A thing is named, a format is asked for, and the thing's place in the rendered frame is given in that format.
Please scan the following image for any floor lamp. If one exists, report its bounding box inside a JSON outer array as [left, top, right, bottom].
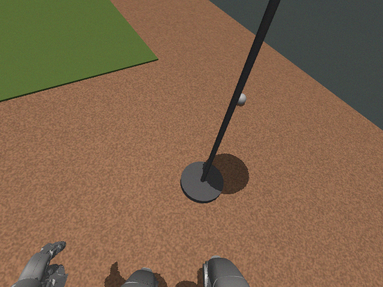
[[180, 0, 280, 203]]

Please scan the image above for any left robot hand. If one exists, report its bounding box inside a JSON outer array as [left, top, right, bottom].
[[18, 241, 68, 287]]

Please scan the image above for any ball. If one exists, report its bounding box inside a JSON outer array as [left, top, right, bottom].
[[237, 93, 247, 104]]

